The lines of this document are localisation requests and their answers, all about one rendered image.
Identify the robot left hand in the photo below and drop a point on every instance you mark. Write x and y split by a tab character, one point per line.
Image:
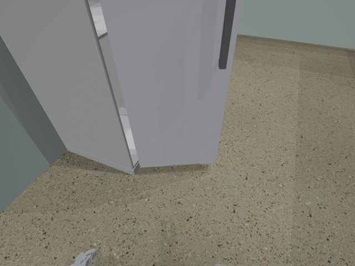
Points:
83	259

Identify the fridge door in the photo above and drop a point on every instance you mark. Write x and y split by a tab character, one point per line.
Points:
166	54

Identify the handle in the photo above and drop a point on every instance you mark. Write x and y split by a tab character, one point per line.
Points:
226	33

